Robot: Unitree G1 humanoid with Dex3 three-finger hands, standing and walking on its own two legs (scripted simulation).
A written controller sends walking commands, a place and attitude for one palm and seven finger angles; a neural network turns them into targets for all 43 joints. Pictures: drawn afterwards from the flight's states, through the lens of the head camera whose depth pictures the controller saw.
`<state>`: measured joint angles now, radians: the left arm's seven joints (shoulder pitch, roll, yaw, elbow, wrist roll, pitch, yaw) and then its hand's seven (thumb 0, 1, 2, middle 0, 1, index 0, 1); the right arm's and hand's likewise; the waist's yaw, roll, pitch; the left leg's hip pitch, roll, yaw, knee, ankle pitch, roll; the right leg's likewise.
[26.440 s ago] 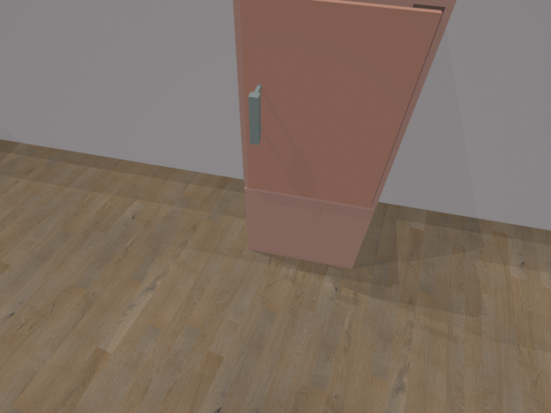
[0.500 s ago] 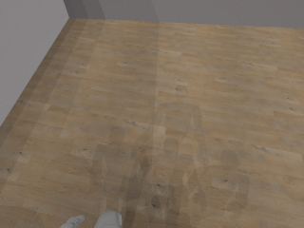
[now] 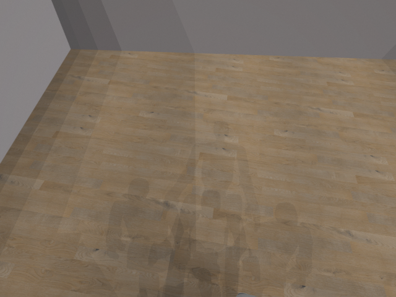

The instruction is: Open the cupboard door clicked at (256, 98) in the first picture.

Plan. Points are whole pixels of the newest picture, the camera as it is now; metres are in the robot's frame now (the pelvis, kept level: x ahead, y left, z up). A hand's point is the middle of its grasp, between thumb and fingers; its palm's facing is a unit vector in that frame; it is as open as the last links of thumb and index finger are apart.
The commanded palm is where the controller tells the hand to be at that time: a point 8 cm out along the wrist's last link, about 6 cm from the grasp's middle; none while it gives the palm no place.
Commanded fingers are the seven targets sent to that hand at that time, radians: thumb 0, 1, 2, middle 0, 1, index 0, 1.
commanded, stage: turn to face it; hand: left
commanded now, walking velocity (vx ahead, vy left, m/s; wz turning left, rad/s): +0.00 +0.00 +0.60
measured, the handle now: out of the picture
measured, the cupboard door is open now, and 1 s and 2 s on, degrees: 43 43 43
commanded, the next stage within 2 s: none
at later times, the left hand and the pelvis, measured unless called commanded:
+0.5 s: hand out of the picture +0.14 +0.20 -0.17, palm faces +0.30 -0.93 -0.22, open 7.4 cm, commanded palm none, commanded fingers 0.00 0.90 0.90 -0.20 -0.30 -0.20 -0.30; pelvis +0.09 -0.02 -0.01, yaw +17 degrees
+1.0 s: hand out of the picture +0.01 +0.11 -0.19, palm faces +0.62 -0.76 -0.22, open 7.4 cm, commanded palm none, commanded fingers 0.00 0.90 0.90 -0.20 -0.30 -0.20 -0.30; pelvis +0.12 -0.06 -0.02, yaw +36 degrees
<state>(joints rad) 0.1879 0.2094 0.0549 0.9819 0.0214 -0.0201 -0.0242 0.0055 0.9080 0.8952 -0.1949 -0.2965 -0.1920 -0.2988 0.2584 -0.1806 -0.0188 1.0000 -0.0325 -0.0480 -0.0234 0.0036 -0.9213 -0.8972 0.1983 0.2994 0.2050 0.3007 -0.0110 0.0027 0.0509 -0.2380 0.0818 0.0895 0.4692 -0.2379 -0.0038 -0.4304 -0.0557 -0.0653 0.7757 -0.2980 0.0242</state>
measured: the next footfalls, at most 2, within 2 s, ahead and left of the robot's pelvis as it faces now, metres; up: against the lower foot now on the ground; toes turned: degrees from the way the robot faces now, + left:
right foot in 0.06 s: +0.10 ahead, -0.15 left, +0.00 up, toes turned -3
right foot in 0.58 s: +0.19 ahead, -0.14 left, +0.00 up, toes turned +17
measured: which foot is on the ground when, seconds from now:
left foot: down 0.00-0.58, up 0.60-0.96, down 0.98-1.00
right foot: up 0.00-0.04, down 0.06-0.28, up 0.30-0.56, down 0.58-0.98, up 1.00-1.00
